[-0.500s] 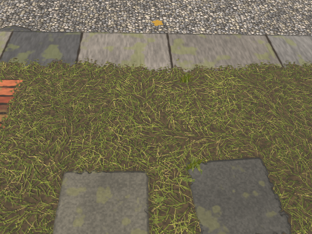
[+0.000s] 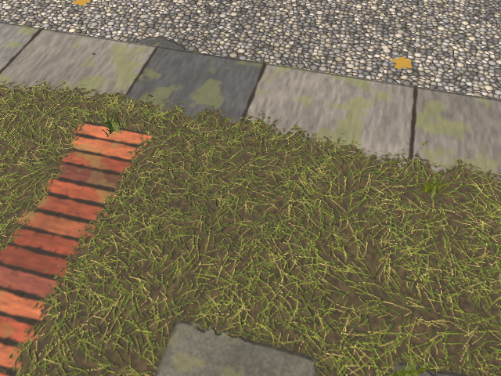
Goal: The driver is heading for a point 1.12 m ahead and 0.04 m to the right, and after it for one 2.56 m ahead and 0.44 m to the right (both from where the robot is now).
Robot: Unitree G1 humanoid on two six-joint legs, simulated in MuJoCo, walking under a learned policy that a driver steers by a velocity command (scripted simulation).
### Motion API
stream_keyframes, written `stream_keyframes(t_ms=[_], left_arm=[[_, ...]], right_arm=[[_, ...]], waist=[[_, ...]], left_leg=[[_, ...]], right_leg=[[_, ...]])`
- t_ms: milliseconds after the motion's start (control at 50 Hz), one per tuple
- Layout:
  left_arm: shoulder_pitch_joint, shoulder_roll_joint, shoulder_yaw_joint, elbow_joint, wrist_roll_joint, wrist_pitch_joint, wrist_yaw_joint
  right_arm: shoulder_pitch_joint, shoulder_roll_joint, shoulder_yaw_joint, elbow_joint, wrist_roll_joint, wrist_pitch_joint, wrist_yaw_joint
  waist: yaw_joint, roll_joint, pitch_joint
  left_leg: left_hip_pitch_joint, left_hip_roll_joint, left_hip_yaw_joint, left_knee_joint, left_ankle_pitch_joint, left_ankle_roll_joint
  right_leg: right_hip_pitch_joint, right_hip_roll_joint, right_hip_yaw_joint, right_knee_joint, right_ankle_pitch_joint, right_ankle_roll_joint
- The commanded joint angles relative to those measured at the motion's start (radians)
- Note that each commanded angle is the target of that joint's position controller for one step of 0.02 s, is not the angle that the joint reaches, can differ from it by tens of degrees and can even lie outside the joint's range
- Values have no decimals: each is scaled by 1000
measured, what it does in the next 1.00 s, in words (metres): walks ahead: left foot, then right foot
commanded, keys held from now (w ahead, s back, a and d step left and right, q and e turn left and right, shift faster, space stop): w+q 0.26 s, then w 0.26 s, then w+e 0.48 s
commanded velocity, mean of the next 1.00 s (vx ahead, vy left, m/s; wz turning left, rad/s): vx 0.50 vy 0.00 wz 0.12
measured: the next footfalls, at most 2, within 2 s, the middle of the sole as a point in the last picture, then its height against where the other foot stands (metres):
left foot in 0.38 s outside the picture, level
right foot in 0.94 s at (248, 292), level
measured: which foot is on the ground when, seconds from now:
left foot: up 0.00-0.36, down 0.38-0.96, up 0.98-1.00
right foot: down 0.00-0.40, up 0.42-0.92, down 0.94-1.00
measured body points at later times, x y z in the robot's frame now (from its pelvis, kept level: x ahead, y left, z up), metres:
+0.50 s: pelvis +0.26 +0.09 -0.01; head +0.30 +0.12 +0.44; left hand +0.26 +0.38 -0.14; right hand +0.48 -0.12 -0.10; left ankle +0.30 +0.19 -0.74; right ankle +0.18 -0.09 -0.64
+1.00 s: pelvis +0.55 +0.10 -0.02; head +0.60 +0.10 +0.42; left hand +0.72 +0.37 -0.12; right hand +0.62 -0.17 -0.15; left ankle +0.33 +0.20 -0.67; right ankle +0.66 +0.04 -0.74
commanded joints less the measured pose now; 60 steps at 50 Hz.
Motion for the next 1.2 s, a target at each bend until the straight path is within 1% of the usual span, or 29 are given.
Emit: stream_keyframes(t_ms=[20, 100, 200, 300, 340, 360, 380, 400, 420, 440, 460, 480, 520, 600, 720, 820, 860, 900, 920, 940, 960, 980, 1000, 1020, 1040, 1060, 1080, 1120, 1200], left_arm=[[29, 82, 23, -21, 1, -13, -5], [55, 138, 44, 9, -5, -19, -5], [86, 175, 49, 20, -9, 2, 1], [160, 215, 57, 51, -35, 33, 1], [154, 237, 61, 57, -40, 46, 2], [137, 239, 58, 57, -40, 54, 4], [153, 203, 42, 53, -29, 54, 9], [207, 108, 7, 9, 5, 38, 1], [230, 88, -6, 12, -13, 4, -11], [127, 177, 20, -6, -58, -11, -20], [68, 162, 15, -28, -66, -14, -19], [52, 150, 14, -23, -44, -10, -11], [98, 139, 21, -4, -25, 18, -8], [92, 97, 18, 5, -25, 57, -3], [-54, 65, 11, -40, -30, 49, -20], [-159, 46, -1, -105, -26, 43, -53], [-168, 52, 0, -132, -26, 41, -68], [-110, 84, 15, -141, -27, 45, -74], [-16, 116, 33, -126, -28, 49, -71], [139, 168, 62, -94, -29, 51, -61], [283, 263, 91, -76, -27, 60, -38], [252, 321, 98, -100, -35, 53, -36], [286, 239, 77, -98, -30, 53, -35], [250, 187, 65, -102, -24, 50, -30], [177, 166, 56, -116, -26, 48, -31], [117, 130, 46, -133, -25, 47, -28], [88, 123, 41, -152, -15, 48, -24], [76, 137, 46, -161, -17, 47, -17], [116, 178, 57, -149, -27, 52, 5]], right_arm=[[30, -33, -14, -83, 4, 5, 5], [-58, -32, -10, -146, -10, 15, 6], [-214, -27, -1, -201, -7, -2, 40], [-326, -35, 0, -274, -5, 2, 65], [-269, -66, -16, -275, -12, 2, 65], [-140, -100, -38, -241, -15, 1, 62], [39, -166, -73, -185, -13, 4, 49], [161, -295, -103, -167, -19, 8, 30], [168, -288, -90, -177, -12, 1, 33], [140, -210, -63, -174, -23, -10, 44], [78, -177, -53, -174, -23, -15, 46], [-2, -139, -40, -181, -21, -18, 48], [-79, -93, -26, -190, -29, -29, 49], [-58, -110, -33, -145, -39, -59, 36], [-12, -124, -35, -89, -44, -61, 12], [37, -136, -42, -36, -30, -42, 1], [27, -151, -46, -29, -24, -27, -6], [-2, -183, -54, -40, -23, -11, -17], [-13, -195, -55, -45, -24, -2, -23], [-28, -195, -52, -50, -20, 3, -28], [-3, -157, -33, -73, -37, -9, -30], [105, -17, 13, -109, -51, -42, -5], [4, -116, -4, -120, -18, -86, 16], [-88, -141, -8, -151, 15, -102, 24], [-121, -125, -3, -162, 0, -107, 18], [-134, -138, -13, -160, -29, -101, 8], [-116, -138, -18, -162, -38, -88, 8], [-82, -116, -16, -164, -47, -66, 5], [-189, -71, 2, -196, -52, -49, -1]], waist=[[0, -112, -43], [6, -80, -9], [61, -75, 13], [90, -85, 53], [36, -113, 10], [-47, -106, -61], [-123, -75, -161], [-117, 153, -284], [-86, 214, -444], [-115, 97, -351], [-88, 82, -228], [-47, 13, -153], [19, 41, -113], [34, 13, -56], [-30, 20, 21], [-73, 7, 69], [-61, 19, 60], [-18, 61, -9], [35, 75, -70], [121, 50, -152], [167, -90, -262], [51, -329, -395], [136, -200, -446], [135, -146, -298], [82, -25, -180], [47, -11, -135], [15, -33, -105], [-13, -53, -84], [16, -76, -49]], left_leg=[[-180, 123, -27, -6, 57, -1], [-277, 147, -29, -141, 172, -17], [-252, 125, 49, -419, 394, -11], [-230, 87, 112, -565, 259, 30], [-104, 25, 158, -608, 156, 68], [80, -26, 189, -674, 198, 96], [365, -48, 167, -679, 251, 125], [750, 226, -265, -689, 237, 249], [849, 389, -706, -894, 146, 366], [782, 365, -591, -919, 160, 308], [637, 326, -427, -912, 235, 269], [487, 279, -307, -924, 319, 237], [316, 219, -192, -990, 375, 213], [281, 211, -51, -1072, 479, 214], [347, 198, 111, -1116, 422, 146], [515, 254, 169, -1066, 494, 127], [569, 271, 189, -1001, 641, 110], [584, 264, 223, -865, 1000, 82], [570, 250, 242, -728, 1144, 65], [478, 208, 268, -510, 1128, 32], [224, 153, 271, -182, 763, -10], [-215, -91, 133, 207, -184, -83], [-331, -45, -60, 258, -174, -46], [-378, 4, -45, 212, -102, -21], [-349, 52, -29, 101, -34, -15], [-285, 83, -20, 9, -1, -23], [-221, 97, -19, -26, 17, -32], [-182, 103, 2, -110, 36, -61], [-160, 72, 40, -376, 239, -109]], right_leg=[[160, -282, 261, -269, 7, -167], [174, -308, 141, -308, 131, -194], [232, -276, -21, -281, 181, -147], [355, -330, -52, -226, 196, -116], [383, -336, -80, -103, 479, -101], [356, -308, -120, 64, 629, -79], [218, -261, -151, 293, 607, -45], [-183, -157, -162, 697, 82, 21], [-372, -33, 39, 928, -453, 37], [-465, -86, 123, 984, -395, 20], [-482, -127, 104, 941, -317, 4], [-436, -170, 103, 866, -241, 5], [-306, -208, 117, 774, -151, 11], [-350, -202, 121, 668, -1, 44], [-388, -133, 126, 342, 273, 33], [-450, -114, 78, 208, 214, -5], [-439, -96, 40, 189, 116, -31], [-306, -31, -31, 196, 8, -68], [-177, 12, -57, 197, -27, -92], [57, 49, -50, 135, 29, -131], [370, -118, 216, 119, 72, -202], [721, -373, 824, -8, -67, -431], [755, -362, 885, -112, -181, -396], [645, -326, 720, -114, -155, -337], [462, -283, 598, -122, -43, -300], [336, -249, 517, -134, 62, -280], [241, -221, 475, -159, 127, -280], [148, -195, 421, -186, 221, -286], [48, -129, 313, -188, 254, -243]])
